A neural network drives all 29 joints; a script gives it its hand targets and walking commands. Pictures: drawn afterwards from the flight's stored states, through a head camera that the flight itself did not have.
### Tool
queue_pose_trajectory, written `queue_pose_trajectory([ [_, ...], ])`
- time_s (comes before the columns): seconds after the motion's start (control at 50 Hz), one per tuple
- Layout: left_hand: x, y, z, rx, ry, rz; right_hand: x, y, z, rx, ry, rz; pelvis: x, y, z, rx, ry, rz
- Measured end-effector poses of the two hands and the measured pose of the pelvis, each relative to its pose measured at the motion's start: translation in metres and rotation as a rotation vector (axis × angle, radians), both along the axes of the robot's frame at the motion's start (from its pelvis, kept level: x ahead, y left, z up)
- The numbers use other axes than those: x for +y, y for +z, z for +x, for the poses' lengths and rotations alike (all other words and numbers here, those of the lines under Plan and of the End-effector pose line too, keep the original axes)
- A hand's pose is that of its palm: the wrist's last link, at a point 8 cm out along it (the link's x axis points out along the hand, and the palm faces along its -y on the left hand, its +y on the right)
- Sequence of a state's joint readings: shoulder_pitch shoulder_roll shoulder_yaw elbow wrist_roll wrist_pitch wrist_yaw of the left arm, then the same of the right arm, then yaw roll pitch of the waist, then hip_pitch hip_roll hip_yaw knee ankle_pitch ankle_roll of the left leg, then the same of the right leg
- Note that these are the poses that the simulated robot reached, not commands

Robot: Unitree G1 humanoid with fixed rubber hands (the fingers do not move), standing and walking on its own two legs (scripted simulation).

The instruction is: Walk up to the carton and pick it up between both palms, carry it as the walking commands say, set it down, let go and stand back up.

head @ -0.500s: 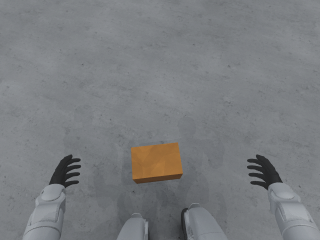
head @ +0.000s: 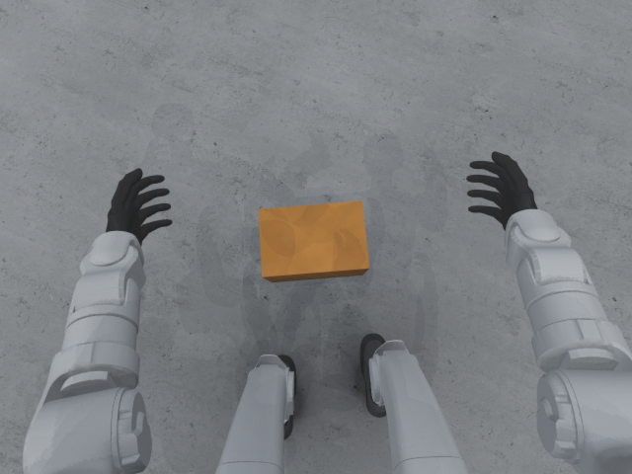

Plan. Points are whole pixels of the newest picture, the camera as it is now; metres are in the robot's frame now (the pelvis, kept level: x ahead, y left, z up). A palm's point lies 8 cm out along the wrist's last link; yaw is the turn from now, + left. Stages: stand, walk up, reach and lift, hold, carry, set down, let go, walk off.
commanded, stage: reach and lift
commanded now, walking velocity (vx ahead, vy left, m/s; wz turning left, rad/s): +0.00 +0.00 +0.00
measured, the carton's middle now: (314, 244) +0.46 +0.03 -0.60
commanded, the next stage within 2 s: none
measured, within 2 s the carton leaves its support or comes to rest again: neither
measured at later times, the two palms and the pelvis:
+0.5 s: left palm (157, 184) +0.48 +0.24 -0.13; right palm (459, 157) +0.50 -0.19 -0.14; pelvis +0.00 +0.01 -0.03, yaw +1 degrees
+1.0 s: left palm (192, 213) +0.47 +0.24 -0.28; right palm (431, 188) +0.50 -0.19 -0.29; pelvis -0.03 +0.01 -0.17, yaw +2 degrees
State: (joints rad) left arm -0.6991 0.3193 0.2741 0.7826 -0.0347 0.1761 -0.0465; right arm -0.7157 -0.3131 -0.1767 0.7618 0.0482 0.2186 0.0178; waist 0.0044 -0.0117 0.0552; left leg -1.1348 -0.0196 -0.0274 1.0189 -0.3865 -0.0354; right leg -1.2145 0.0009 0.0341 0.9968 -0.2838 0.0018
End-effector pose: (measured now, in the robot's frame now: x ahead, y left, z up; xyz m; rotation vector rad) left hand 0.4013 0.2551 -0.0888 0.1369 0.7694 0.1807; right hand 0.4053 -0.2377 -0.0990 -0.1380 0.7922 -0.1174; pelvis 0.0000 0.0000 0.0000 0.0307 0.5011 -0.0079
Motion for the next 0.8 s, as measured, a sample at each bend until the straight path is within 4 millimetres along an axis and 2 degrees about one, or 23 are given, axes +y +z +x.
queue_pose_trajectory([
  [0.22, -0.007, -0.027, 0.047, -0.089, 0.039, -0.062, 0.031, -0.026, 0.067, -0.093, 0.024, 0.041, -0.003, -0.02, 0.007, 0.177, 0.01, 0.005],
  [0.34, -0.011, -0.035, 0.072, -0.137, 0.034, -0.078, 0.045, -0.033, 0.094, -0.14, 0.028, 0.057, 0.0, -0.027, 0.005, 0.252, 0.021, 0.003],
  [0.44, -0.014, -0.041, 0.079, -0.152, 0.023, -0.081, 0.047, -0.038, 0.098, -0.151, 0.027, 0.06, 0.004, -0.03, 0.002, 0.293, 0.023, -0.002],
  [0.58, -0.016, -0.056, 0.074, -0.137, 0.023, -0.082, 0.044, -0.053, 0.09, -0.133, 0.02, 0.061, 0.009, -0.04, -0.005, 0.308, 0.02, -0.006],
  [0.68, -0.017, -0.079, 0.072, -0.119, 0.03, -0.082, 0.044, -0.077, 0.089, -0.116, 0.013, 0.064, 0.011, -0.063, -0.012, 0.317, 0.021, -0.005],
  [0.8, -0.019, -0.122, 0.074, -0.115, 0.043, -0.079, 0.045, -0.119, 0.094, -0.116, 0.011, 0.063, 0.01, -0.104, -0.02, 0.337, 0.025, -0.002],
])
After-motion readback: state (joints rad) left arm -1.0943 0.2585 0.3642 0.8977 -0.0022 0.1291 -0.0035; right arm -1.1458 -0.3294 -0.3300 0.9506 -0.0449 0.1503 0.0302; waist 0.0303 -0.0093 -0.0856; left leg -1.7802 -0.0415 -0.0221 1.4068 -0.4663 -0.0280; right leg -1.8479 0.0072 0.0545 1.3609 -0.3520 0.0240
